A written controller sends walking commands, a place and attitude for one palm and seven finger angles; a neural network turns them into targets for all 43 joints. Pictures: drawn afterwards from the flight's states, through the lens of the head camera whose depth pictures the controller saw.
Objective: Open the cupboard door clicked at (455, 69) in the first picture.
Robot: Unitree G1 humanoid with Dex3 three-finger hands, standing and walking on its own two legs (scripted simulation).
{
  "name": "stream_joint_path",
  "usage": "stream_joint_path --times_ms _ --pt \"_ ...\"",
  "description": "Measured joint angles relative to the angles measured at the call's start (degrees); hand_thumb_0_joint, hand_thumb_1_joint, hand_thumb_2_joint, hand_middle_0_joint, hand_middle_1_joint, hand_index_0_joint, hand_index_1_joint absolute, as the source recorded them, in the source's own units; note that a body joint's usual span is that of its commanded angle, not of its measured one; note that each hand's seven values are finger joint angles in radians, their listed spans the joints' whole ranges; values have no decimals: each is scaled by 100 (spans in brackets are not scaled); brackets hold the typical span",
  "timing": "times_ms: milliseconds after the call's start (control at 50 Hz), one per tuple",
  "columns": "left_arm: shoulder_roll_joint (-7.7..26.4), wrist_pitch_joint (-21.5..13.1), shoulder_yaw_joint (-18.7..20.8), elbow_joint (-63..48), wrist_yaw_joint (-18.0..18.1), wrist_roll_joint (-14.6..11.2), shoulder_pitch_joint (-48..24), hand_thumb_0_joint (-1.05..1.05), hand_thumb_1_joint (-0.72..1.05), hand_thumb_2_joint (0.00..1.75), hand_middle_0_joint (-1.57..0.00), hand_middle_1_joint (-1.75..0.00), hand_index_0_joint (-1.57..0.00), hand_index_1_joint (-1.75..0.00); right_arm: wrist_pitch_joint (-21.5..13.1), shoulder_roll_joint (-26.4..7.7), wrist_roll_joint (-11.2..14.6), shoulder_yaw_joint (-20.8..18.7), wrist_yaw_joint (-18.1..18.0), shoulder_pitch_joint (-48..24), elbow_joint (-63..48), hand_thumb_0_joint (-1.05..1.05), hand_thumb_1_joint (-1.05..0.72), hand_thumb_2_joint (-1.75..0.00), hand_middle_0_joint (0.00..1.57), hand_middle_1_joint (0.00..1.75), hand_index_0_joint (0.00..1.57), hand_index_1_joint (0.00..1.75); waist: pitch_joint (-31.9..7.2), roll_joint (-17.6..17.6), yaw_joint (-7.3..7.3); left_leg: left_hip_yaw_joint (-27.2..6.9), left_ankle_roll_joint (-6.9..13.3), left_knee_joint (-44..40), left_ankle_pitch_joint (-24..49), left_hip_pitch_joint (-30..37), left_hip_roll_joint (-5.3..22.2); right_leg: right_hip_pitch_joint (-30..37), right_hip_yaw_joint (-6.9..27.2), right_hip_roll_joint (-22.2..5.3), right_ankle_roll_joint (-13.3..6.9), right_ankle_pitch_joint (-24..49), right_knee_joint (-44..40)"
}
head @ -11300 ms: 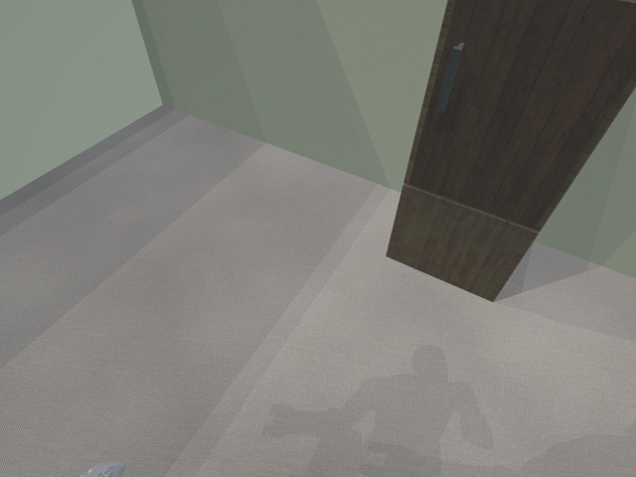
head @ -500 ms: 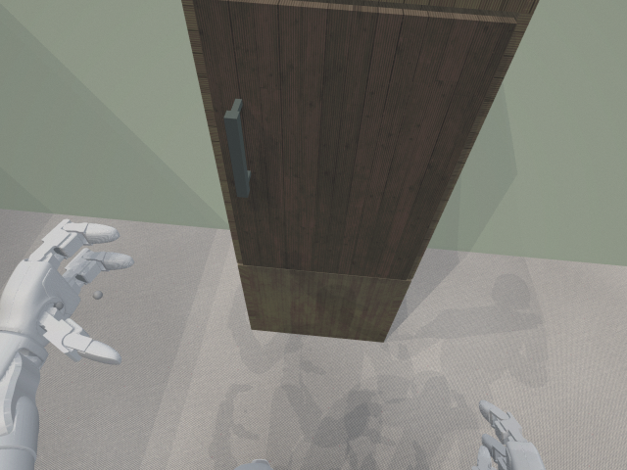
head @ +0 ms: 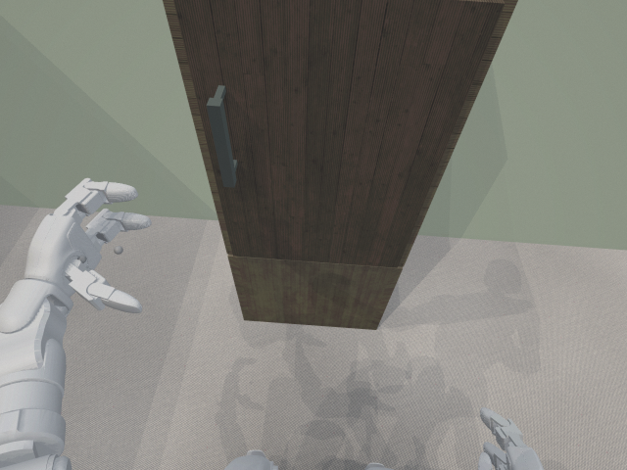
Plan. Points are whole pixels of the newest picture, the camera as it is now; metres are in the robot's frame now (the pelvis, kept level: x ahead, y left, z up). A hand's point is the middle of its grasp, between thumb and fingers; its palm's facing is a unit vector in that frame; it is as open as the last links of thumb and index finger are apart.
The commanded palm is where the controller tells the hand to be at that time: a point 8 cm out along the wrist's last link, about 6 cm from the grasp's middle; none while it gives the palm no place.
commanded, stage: move the hooked fingers beside the handle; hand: left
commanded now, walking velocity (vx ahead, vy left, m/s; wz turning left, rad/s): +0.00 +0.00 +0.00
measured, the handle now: (225, 139) +0.58 +0.17 +0.07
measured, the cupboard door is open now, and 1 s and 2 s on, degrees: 0 0 0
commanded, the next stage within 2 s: none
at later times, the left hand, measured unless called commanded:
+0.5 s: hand (138, 212) +0.41 +0.25 +0.08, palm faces -0.05 -1.00 +0.01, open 14.0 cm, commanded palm +0.40 +0.30 +0.08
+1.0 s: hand (171, 173) +0.49 +0.23 +0.08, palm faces -0.05 -1.00 +0.00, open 14.0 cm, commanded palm +0.48 +0.28 +0.07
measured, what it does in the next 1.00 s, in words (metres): stands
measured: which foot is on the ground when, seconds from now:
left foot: down 0.00-1.00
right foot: down 0.00-1.00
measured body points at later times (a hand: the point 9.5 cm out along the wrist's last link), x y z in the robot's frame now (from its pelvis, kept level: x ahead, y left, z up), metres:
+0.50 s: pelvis +0.01 +0.01 +0.00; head +0.08 +0.02 +0.44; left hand +0.41 +0.31 +0.08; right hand +0.09 -0.26 -0.10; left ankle +0.03 +0.10 -0.70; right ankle +0.02 -0.11 -0.70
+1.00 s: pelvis +0.00 +0.01 -0.02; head +0.11 +0.03 +0.42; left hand +0.49 +0.28 +0.08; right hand +0.01 -0.27 -0.12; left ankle +0.03 +0.10 -0.70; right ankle +0.02 -0.11 -0.70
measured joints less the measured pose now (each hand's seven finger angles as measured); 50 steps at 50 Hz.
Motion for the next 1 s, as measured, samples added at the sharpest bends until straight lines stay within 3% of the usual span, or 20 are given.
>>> stream_joint_path --times_ms 160,340,660,1000 --pt "151 -116 198 532 74 98 -297 -1 -50 30 -30 -120 -30 -120 227 -22 -16 -34 69 241 3 2 -90 -90 20 30 20 30 -20 -16 -97 66 4 12 -38 -90 33 -126 70 30 6 -15 23" --pt "204 -302 139 1026 26 178 -841 -1 -50 30 -29 -120 -30 -120 411 -50 -25 -95 74 324 172 2 -90 -90 20 30 20 30 -36 -26 -140 36 22 101 -79 -273 33 -274 45 31 21 -35 59" --pt "306 -528 32 2030 346 513 -1905 -1 -50 30 -30 -120 -30 -120 700 10 -78 -59 180 304 166 1 -90 -90 20 30 20 30 -88 -55 -298 64 64 258 -115 -594 33 -593 79 24 61 -43 191" --pt "782 -633 169 3171 625 946 -3157 -1 -50 30 -30 -120 -30 -120 1002 -54 -183 -28 227 577 328 1 -90 -90 20 30 20 30 -52 -29 -665 53 71 542 -177 -1178 93 -1163 78 71 60 -70 425"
